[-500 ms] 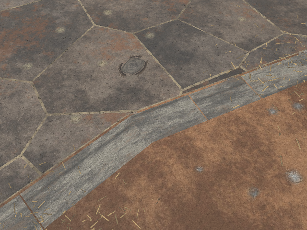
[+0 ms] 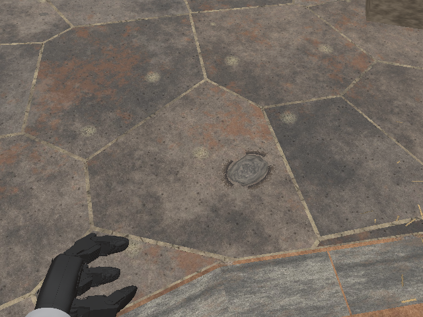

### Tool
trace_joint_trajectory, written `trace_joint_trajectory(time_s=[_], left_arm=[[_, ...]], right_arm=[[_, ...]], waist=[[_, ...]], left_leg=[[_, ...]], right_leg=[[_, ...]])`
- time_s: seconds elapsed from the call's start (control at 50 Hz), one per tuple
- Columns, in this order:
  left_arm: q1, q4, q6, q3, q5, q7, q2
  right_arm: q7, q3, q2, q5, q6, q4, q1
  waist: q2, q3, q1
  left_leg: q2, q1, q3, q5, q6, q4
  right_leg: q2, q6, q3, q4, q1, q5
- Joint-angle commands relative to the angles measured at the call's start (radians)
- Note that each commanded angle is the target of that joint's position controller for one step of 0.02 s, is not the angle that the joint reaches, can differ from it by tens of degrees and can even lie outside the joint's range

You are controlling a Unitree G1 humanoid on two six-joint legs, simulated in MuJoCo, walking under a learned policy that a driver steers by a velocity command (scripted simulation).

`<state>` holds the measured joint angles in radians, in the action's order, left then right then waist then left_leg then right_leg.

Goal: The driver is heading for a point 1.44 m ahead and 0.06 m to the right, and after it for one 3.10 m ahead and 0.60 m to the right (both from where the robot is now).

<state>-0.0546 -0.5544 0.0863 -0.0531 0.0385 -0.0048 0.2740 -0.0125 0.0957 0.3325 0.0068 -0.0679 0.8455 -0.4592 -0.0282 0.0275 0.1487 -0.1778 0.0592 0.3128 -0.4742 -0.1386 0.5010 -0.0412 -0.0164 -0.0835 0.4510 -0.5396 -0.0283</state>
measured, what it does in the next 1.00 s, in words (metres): walks ahead: left foot, then right foot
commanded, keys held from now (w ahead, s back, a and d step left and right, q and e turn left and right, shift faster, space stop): q+shift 0.30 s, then shift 0.14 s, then e+shift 0.56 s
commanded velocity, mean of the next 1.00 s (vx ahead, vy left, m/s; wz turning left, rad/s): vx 0.17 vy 0.00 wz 0.17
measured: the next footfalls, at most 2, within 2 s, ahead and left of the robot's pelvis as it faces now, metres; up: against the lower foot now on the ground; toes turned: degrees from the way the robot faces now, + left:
left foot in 0.42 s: +0.35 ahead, +0.10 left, +0.00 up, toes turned +22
right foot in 0.82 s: +0.32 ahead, -0.11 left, +0.00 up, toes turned +10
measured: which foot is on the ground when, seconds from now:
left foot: down 0.00-0.00, up 0.02-0.40, down 0.42-0.82, up 0.84-1.00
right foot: down 0.00-0.42, up 0.44-0.80, down 0.82-1.00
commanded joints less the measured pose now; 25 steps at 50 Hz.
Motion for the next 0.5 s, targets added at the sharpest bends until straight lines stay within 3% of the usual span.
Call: trace_joint_trajectory(time_s=[0.02,0.04,0.06,0.08,0.1,0.12,0.14,0.16,0.22,0.26,0.3,0.36,0.38,0.4,0.42,0.44,0.46,0.5], left_arm=[[0.554,-0.078,0.031,0.107,0.034,-0.039,0.266],[0.498,-0.072,0.013,0.136,0.031,-0.022,0.334],[0.389,-0.027,-0.004,0.121,0.017,-0.02,0.202],[0.346,-0.036,-0.007,0.089,0.012,-0.02,0.1],[0.345,-0.059,-0.014,0.08,0.017,-0.019,0.07],[0.372,-0.087,-0.015,0.082,0.009,-0.026,0.076],[0.395,-0.112,-0.014,0.088,-0.004,-0.025,0.092],[0.394,-0.124,-0.01,0.091,-0.014,-0.019,0.094],[0.303,-0.121,-0.002,0.105,-0.029,-0.017,0.123],[0.235,-0.118,0.0,0.111,-0.029,-0.012,0.135],[0.23,-0.122,-0.002,0.122,-0.032,-0.009,0.154],[0.309,-0.133,-0.019,0.14,-0.044,-0.009,0.191],[0.33,-0.134,-0.033,0.145,-0.048,-0.009,0.203],[0.343,-0.13,-0.047,0.144,-0.05,-0.008,0.202],[0.438,-0.122,-0.061,0.134,-0.029,-0.004,0.155],[0.539,-0.083,-0.091,0.123,-0.02,-0.01,0.118],[0.501,-0.103,-0.114,0.124,-0.007,-0.022,0.15],[0.39,-0.107,-0.125,0.104,-0.022,-0.03,0.104]], right_arm=[[0.021,-0.002,-0.005,0.009,-0.017,-0.114,0.088],[0.036,-0.009,0.039,0.048,0.002,-0.175,-0.054],[0.044,0.002,0.113,0.003,0.025,-0.125,0.015],[0.033,0.009,0.124,-0.013,0.036,-0.138,0.137],[0.018,0.009,0.109,-0.022,0.045,-0.15,0.18],[0.0,0.006,0.086,-0.036,0.061,-0.166,0.23],[-0.015,-0.003,0.05,-0.037,0.08,-0.183,0.226],[-0.023,-0.009,0.029,-0.036,0.093,-0.197,0.232],[-0.042,-0.024,0.012,-0.046,0.109,-0.264,0.291],[-0.055,-0.035,0.005,-0.039,0.11,-0.28,0.303],[-0.062,-0.034,0.014,-0.033,0.114,-0.273,0.307],[-0.059,-0.025,0.045,-0.047,0.109,-0.274,0.308],[-0.052,-0.017,0.058,-0.055,0.098,-0.259,0.255],[-0.038,-0.007,0.071,-0.068,0.081,-0.224,0.158],[-0.017,0.009,0.148,-0.07,0.065,-0.222,0.149],[-0.007,0.03,0.256,-0.03,0.076,-0.277,0.174],[0.006,0.025,0.207,0.008,0.086,-0.291,0.157],[0.029,-0.036,0.042,-0.011,0.081,-0.268,0.281]], waist=[[-0.131,-0.363,-0.275],[-0.393,-0.607,-0.184],[-0.151,-0.504,-0.194],[-0.085,-0.334,-0.217],[-0.042,-0.245,-0.205],[-0.075,-0.179,-0.209],[-0.115,-0.139,-0.189],[-0.113,-0.122,-0.167],[-0.104,-0.07,-0.113],[-0.12,-0.061,-0.082],[-0.112,-0.054,-0.079],[-0.09,-0.056,-0.097],[-0.072,-0.083,-0.083],[-0.018,-0.133,-0.04],[0.187,-0.173,-0.068],[0.286,-0.307,-0.128],[0.149,-0.397,-0.069],[0.087,-0.201,-0.125]], left_leg=[[0.019,-0.513,-0.083,-0.071,0.056,0.716],[0.0,-0.701,-0.164,-0.177,0.084,0.981],[0.113,-0.741,-0.187,-0.029,0.083,0.959],[0.125,-0.764,-0.226,0.05,0.102,0.902],[0.153,-0.785,-0.236,0.074,0.12,0.871],[0.177,-0.805,-0.238,0.069,0.13,0.842],[0.188,-0.782,-0.246,0.067,0.137,0.816],[0.197,-0.77,-0.251,0.064,0.137,0.777],[0.224,-0.725,-0.281,0.182,0.133,0.592],[0.223,-0.565,-0.325,0.376,0.113,0.394],[0.193,-0.447,-0.382,0.45,0.092,0.278],[0.142,-0.366,-0.406,0.354,0.046,0.179],[0.112,-0.306,-0.406,0.325,0.024,0.134],[0.087,-0.182,-0.394,0.38,-0.004,0.044],[0.281,-0.02,-0.174,0.865,-0.051,0.005],[0.597,0.083,0.254,1.348,-0.239,0.014],[0.603,0.027,0.225,1.214,-0.29,-0.05],[0.482,-0.205,0.035,0.896,-0.197,-0.111]], right_leg=[[-0.355,0.046,-0.225,0.124,0.929,-0.378],[-0.546,0.208,-0.647,0.082,1.097,-0.424],[-0.448,0.191,-0.499,0.048,0.951,-0.324],[-0.366,0.161,-0.302,0.036,0.81,-0.382],[-0.319,0.141,-0.197,0.018,0.725,-0.417],[-0.289,0.139,-0.125,-0.005,0.666,-0.449],[-0.283,0.132,-0.079,-0.031,0.591,-0.463],[-0.287,0.136,-0.051,-0.054,0.546,-0.472],[-0.303,0.148,0.071,-0.134,0.412,-0.455],[-0.247,0.11,0.207,-0.144,0.308,-0.367],[-0.224,0.074,0.289,-0.1,0.279,-0.342],[-0.238,0.06,0.295,0.044,0.339,-0.436],[-0.234,0.058,0.3,0.167,0.353,-0.444],[-0.205,0.036,0.313,0.36,0.319,-0.356],[-0.115,-0.01,0.327,0.653,0.138,0.308],[0.03,-0.054,0.234,0.957,-0.027,0.775],[0.003,-0.055,0.104,0.987,-0.016,0.704],[-0.052,-0.032,0.064,0.829,0.023,0.553]])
